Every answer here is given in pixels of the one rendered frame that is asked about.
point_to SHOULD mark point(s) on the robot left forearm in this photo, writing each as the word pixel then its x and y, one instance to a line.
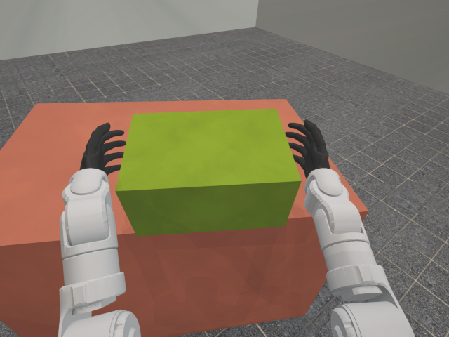
pixel 88 246

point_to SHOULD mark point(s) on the left robot upper arm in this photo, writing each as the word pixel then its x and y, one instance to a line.
pixel 118 323

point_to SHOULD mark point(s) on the pedestal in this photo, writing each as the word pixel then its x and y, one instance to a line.
pixel 176 284

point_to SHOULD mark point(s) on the robot right forearm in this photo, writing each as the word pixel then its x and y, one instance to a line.
pixel 353 272

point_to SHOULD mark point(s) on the right robot upper arm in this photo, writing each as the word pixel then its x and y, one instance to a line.
pixel 374 319

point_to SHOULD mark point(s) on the carton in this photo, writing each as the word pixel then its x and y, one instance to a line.
pixel 205 171

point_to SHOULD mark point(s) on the robot right hand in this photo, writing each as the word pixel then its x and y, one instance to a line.
pixel 314 149

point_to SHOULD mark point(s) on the robot left hand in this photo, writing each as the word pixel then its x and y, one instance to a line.
pixel 94 156

